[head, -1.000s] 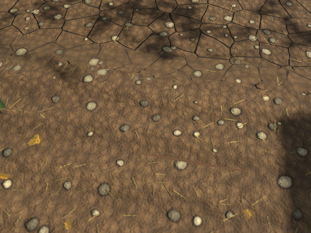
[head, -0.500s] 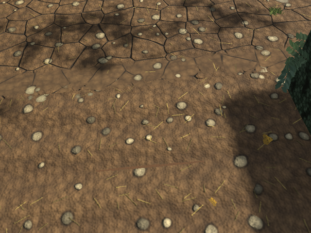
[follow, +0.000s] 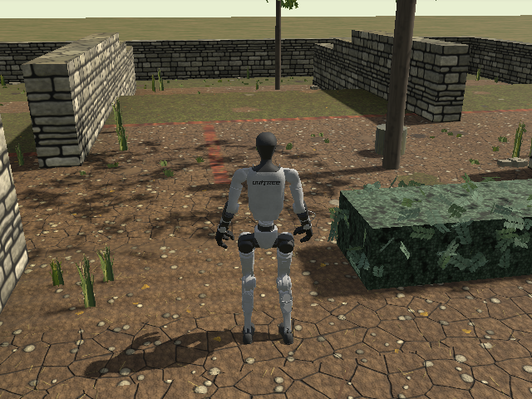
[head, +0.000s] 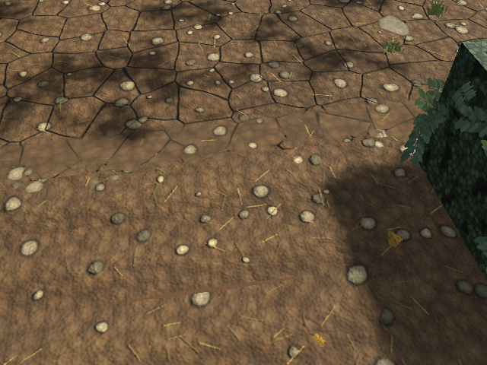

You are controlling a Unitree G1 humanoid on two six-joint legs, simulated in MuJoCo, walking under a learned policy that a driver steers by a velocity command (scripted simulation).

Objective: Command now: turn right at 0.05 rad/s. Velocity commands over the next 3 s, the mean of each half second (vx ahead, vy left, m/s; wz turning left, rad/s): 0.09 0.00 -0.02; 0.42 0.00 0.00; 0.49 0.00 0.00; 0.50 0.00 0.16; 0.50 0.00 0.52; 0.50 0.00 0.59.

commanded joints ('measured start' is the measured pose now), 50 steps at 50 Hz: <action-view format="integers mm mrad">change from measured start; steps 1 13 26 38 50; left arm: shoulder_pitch -10 7 156 220 354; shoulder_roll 108 96 85 124 30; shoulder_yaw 24 19 33 5 -26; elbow -43 44 140 126 100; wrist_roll -1 -4 -26 -15 5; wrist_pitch -16 -20 -128 -118 -108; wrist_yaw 7 19 -37 -18 -19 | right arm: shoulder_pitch -13 21 40 -135 292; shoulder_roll -116 -115 -173 -69 -321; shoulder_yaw -30 -26 -40 -13 -98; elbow -66 -18 -5 -112 -23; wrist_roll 1 2 37 23 1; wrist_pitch -9 -7 -21 -76 -66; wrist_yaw -4 -11 -16 44 20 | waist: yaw -7 -3 86 80 -117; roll -29 -8 93 -74 198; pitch -58 -37 -4 63 -408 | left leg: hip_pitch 27 21 -194 -542 632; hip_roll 64 52 150 105 342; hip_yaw -56 -51 -163 59 -448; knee -62 -79 -172 286 -11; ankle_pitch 223 210 -104 188 15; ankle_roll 23 14 114 -19 297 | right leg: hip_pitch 1 19 207 203 -307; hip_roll -55 -52 -7 -223 -39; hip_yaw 47 40 -159 16 -127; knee -60 -68 -59 -383 628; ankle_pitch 264 262 98 389 259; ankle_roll -17 -11 -72 -202 -32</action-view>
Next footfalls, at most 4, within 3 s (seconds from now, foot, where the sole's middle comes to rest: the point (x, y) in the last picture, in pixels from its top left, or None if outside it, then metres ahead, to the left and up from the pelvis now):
0.98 left None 0.43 0.11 -0.77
1.52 right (295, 286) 0.74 -0.12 -0.77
2.08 left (213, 212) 1.02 0.14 -0.77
2.58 right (242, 146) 1.34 0.04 -0.77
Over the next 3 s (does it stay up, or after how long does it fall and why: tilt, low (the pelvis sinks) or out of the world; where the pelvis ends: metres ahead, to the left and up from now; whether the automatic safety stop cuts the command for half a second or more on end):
stays up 1.32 0.19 0.00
